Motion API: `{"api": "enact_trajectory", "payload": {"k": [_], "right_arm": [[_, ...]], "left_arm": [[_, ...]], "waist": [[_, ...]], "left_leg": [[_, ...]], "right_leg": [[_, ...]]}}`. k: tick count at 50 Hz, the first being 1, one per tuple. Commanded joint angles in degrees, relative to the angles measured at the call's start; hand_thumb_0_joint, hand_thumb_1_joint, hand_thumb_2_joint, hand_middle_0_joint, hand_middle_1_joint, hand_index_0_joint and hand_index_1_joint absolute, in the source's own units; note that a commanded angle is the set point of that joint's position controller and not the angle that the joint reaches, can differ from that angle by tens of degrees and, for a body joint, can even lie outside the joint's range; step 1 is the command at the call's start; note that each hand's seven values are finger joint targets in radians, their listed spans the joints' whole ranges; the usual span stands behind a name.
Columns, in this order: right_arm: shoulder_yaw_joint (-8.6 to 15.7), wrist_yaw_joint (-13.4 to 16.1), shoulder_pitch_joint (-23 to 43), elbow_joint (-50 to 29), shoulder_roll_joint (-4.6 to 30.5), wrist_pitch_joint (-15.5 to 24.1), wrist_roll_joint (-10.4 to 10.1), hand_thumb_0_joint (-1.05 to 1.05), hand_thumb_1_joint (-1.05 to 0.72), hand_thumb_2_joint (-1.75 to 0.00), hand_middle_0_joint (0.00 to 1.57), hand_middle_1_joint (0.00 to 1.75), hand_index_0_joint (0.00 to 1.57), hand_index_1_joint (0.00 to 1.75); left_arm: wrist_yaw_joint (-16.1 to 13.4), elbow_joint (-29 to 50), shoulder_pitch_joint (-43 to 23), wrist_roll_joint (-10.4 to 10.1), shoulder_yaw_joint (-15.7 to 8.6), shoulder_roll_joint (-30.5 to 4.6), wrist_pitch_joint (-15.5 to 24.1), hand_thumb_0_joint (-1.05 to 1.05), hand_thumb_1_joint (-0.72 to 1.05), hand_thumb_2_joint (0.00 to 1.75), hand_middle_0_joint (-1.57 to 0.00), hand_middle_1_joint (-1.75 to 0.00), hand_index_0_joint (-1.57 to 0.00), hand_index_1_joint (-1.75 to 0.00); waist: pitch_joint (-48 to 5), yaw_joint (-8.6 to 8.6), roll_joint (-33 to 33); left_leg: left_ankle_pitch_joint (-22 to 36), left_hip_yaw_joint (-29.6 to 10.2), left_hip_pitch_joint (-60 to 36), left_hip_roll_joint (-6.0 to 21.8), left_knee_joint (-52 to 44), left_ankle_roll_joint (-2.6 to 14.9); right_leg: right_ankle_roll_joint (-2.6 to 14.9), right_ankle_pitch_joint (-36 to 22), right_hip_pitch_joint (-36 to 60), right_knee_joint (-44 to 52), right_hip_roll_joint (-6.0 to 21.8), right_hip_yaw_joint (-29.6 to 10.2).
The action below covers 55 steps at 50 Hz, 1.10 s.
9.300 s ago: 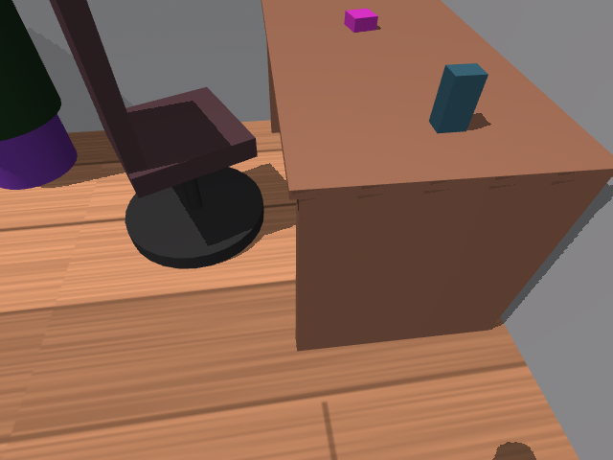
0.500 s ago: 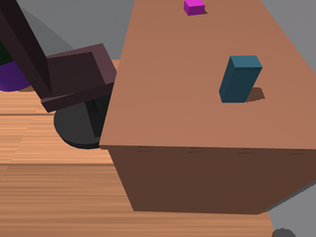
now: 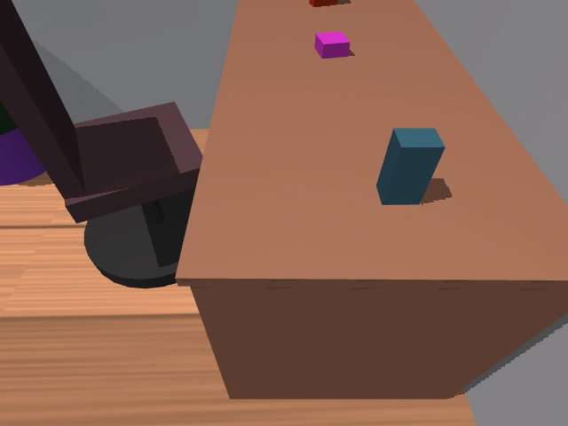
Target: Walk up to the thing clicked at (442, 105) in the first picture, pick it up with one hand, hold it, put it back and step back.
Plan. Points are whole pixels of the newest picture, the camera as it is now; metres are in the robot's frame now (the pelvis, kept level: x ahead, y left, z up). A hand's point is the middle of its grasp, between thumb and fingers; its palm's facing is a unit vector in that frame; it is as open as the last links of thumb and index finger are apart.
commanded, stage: walk up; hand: right
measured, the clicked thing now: (407, 168) +0.57 -0.23 +0.04
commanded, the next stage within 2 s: stand in 0.56 s
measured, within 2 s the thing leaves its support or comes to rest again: neither
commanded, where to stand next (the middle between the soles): +0.06 -0.01 m, yaw +0 degrees
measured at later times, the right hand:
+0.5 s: hand out of the picture +0.09 -0.25 -0.15, palm faces -0.01 +0.95 -0.33, open 7.3 cm
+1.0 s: hand out of the picture +0.13 -0.25 -0.15, palm faces -0.02 +0.94 -0.33, open 7.3 cm
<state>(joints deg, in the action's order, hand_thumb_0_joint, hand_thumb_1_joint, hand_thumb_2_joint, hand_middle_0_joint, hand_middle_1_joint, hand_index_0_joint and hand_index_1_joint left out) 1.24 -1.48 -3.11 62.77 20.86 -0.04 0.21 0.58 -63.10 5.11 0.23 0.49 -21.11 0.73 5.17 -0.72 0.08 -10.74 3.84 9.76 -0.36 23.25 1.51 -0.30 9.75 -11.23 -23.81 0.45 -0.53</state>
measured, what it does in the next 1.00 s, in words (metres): stands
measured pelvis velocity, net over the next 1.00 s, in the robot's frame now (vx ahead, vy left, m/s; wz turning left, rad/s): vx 0.04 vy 0.00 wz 0.01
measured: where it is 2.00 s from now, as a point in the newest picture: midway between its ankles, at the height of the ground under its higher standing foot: outside the picture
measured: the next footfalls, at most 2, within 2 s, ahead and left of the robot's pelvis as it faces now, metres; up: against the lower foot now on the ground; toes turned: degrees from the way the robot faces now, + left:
none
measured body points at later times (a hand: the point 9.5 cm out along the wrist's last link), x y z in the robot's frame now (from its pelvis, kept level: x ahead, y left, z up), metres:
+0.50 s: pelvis +0.01 +0.01 +0.00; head +0.02 +0.01 +0.45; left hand +0.09 +0.31 -0.13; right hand +0.09 -0.30 -0.13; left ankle +0.02 +0.10 -0.74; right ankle +0.04 -0.12 -0.74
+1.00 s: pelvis +0.04 +0.00 +0.01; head +0.05 +0.00 +0.46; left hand +0.11 +0.30 -0.13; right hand +0.13 -0.30 -0.13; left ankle +0.02 +0.10 -0.74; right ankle +0.04 -0.12 -0.74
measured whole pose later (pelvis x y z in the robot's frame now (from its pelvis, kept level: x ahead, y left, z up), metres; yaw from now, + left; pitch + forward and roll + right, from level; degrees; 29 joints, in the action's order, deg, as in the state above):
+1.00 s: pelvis +0.04 +0.00 +0.01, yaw +1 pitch -2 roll +0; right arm 0.5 -0.8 -4.2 66.1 19.5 0.9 0.5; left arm 0.2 -65.3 5.9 0.5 0.4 -19.6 1.2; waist 2.3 0.0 0.0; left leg -10.6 3.0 4.9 -0.1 17.2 1.0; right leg -0.2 9.5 -5.8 -17.0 0.1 0.2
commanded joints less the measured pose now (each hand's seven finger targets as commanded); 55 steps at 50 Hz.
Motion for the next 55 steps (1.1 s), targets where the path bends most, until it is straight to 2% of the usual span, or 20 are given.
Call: {"api": "enact_trajectory", "payload": {"k": [1, 4, 9, 17, 19, 22, 27, 28, 29, 35, 37, 42, 48, 55], "right_arm": [[2.2, 0.8, 2.2, -2.9, 11.6, 1.2, -0.1, 0.00, -0.90, -0.90, 0.20, 0.30, 0.20, 0.30], [2.3, 0.7, 2.3, -2.3, 11.4, 1.0, -0.2, 0.00, -0.90, -0.90, 0.20, 0.30, 0.20, 0.30], [2.2, 0.8, 2.2, -1.8, 11.5, 0.9, 0.0, 0.00, -0.90, -0.90, 0.20, 0.30, 0.20, 0.30], [2.5, 1.0, 2.6, -1.6, 12.2, 1.0, 0.3, 0.00, -0.90, -0.90, 0.20, 0.30, 0.20, 0.30], [2.5, 1.0, 2.6, -1.7, 11.9, 1.2, 0.3, 0.00, -0.90, -0.90, 0.20, 0.30, 0.20, 0.30], [2.7, 1.1, 2.7, -1.9, 12.1, 1.1, 0.4, 0.00, -0.90, -0.90, 0.20, 0.30, 0.20, 0.30], [2.8, 1.2, 2.3, -2.4, 12.1, 1.1, 0.4, 0.00, -0.90, -0.90, 0.20, 0.30, 0.20, 0.30], [1.8, 1.1, 1.9, -1.3, 10.3, 1.4, 0.3, 0.00, -0.90, -0.90, 0.20, 0.30, 0.20, 0.30], [1.8, 1.2, 2.5, -1.6, 10.8, 1.5, 0.4, 0.00, -0.90, -0.90, 0.20, 0.30, 0.20, 0.30], [1.6, 1.4, 1.4, -0.3, 11.1, 2.2, 0.4, 0.00, -0.90, -0.90, 0.20, 0.30, 0.20, 0.30], [1.5, 1.4, 1.2, -0.4, 11.0, 2.3, 0.4, 0.00, -0.90, -0.90, 0.20, 0.30, 0.20, 0.30], [1.3, 1.6, 1.0, 0.2, 10.8, 2.3, 0.2, 0.00, -0.90, -0.90, 0.20, 0.30, 0.20, 0.30], [1.1, 1.8, 0.9, -0.1, 10.8, 2.2, 0.2, 0.00, -0.90, -0.90, 0.20, 0.30, 0.20, 0.30], [1.1, 2.0, 1.4, -0.3, 10.7, 2.3, 0.2, 0.00, -0.90, -0.90, 0.20, 0.30, 0.20, 0.30]], "left_arm": [[-0.9, 2.6, -3.3, 0.2, -2.7, -12.6, 1.8, 0.00, 0.90, 0.90, -0.20, -0.30, -0.20, -0.30], [-1.0, 2.1, -3.2, 0.2, -2.7, -12.5, 1.9, 0.00, 0.90, 0.90, -0.20, -0.30, -0.20, -0.30], [-1.0, 1.8, -2.7, 0.3, -2.9, -12.2, 1.8, 0.00, 0.90, 0.90, -0.20, -0.30, -0.20, -0.30], [-1.0, 1.4, -1.3, 0.3, -2.9, -12.0, 1.0, 0.00, 0.90, 0.90, -0.20, -0.30, -0.20, -0.30], [-1.0, 1.4, -1.2, 0.3, -2.9, -11.6, 1.0, 0.00, 0.90, 0.90, -0.20, -0.30, -0.20, -0.30], [-1.0, 1.6, -1.4, 0.4, -2.9, -11.7, 0.8, 0.00, 0.90, 0.90, -0.20, -0.30, -0.20, -0.30], [-1.0, 2.0, -1.3, 0.3, -3.0, -11.7, 0.7, 0.00, 0.90, 0.90, -0.20, -0.30, -0.20, -0.30], [-0.8, 1.0, -0.3, 0.3, -2.1, -9.6, 0.8, 0.00, 0.90, 0.90, -0.20, -0.30, -0.20, -0.30], [-0.8, 1.3, -1.2, 0.7, -2.3, -10.5, 0.9, 0.00, 0.90, 0.90, -0.20, -0.30, -0.20, -0.30], [-0.9, 1.0, -1.0, 0.4, -2.2, -11.0, 1.4, 0.00, 0.90, 0.90, -0.20, -0.30, -0.20, -0.30], [-1.0, 1.1, -1.3, 0.4, -2.1, -10.8, 1.7, 0.00, 0.90, 0.90, -0.20, -0.30, -0.20, -0.30], [-1.2, 0.9, -1.3, 0.2, -2.3, -10.9, 1.7, 0.00, 0.90, 0.90, -0.20, -0.30, -0.20, -0.30], [-1.2, 0.8, -1.2, 0.2, -2.5, -10.6, 1.8, 0.00, 0.90, 0.90, -0.20, -0.30, -0.20, -0.30], [-1.3, 0.8, -1.5, 0.3, -2.7, -10.7, 1.6, 0.00, 0.90, 0.90, -0.20, -0.30, -0.20, -0.30]], "waist": [[-7.1, 0.86, 1.5], [-6.9, 0.82, 1.9], [-7.7, 0.53, 1.3], [-6.2, -0.03, -1.0], [-6.9, -0.05, -1.0], [-5.7, 0.13, -0.9], [-6.6, 0.14, -1.0], [-8.7, 0.18, -1.1], [-7.2, 0.49, -0.7], [-6.9, 0.76, -0.1], [-8.2, 1.09, 0.7], [-6.7, 1.17, -0.2], [-8.0, 1.21, 0.3], [-8.9, 1.04, -0.1]], "left_leg": [[-0.7, -7.1, -4.7, 7.1, -5.6, 0.32], [-0.7, -7.0, -5.6, 7.0, -5.7, 0.15], [0.3, -7.1, -5.6, 7.5, -6.7, 0.05], [-4.4, -8.5, -2.7, 8.5, -9.3, 0.53], [-2.1, -8.5, -2.3, 9.1, -9.3, 0.88], [-4.0, -8.5, -0.9, 8.8, -9.7, 0.92], [-1.1, -7.9, -2.1, 8.8, -8.7, 1.08], [-5.8, -9.7, -1.7, 9.2, -11.3, 0.53], [-8.0, -9.9, -0.6, 9.0, -11.8, 0.38], [3.0, -8.5, -4.1, 8.4, -10.0, -0.18], [9.2, -8.1, -6.3, 8.8, -8.5, -0.04], [7.9, -7.8, -5.6, 8.4, -9.0, -0.42], [12.0, -7.3, -7.0, 8.7, -8.1, -0.37], [14.8, -7.4, -8.0, 9.1, -7.8, -0.50]], "right_leg": [[2.16, -3.8, -0.9, 7.3, 7.9, -8.0], [2.03, -2.0, -1.8, 8.8, 8.1, -8.3], [1.80, -4.1, -0.3, 8.3, 7.9, -7.3], [1.85, -2.4, 0.4, 6.2, 6.2, -5.6], [1.75, -3.2, 2.0, 5.8, 5.8, -4.7], [1.56, -3.0, 1.5, 5.3, 5.5, -4.7], [1.55, -5.8, 1.8, 4.1, 5.8, -4.7], [1.21, -0.2, 3.5, 6.3, 5.8, -5.1], [1.11, 0.1, 3.3, 7.1, 5.8, -5.5], [1.15, -4.5, 3.0, 8.3, 7.0, -5.9], [0.96, -8.8, 3.7, 8.1, 7.3, -5.6], [0.83, -8.3, 3.9, 9.0, 7.4, -5.6], [0.88, -13.4, 5.8, 9.0, 7.7, -5.5], [1.06, -15.6, 7.3, 8.5, 7.8, -5.0]]}}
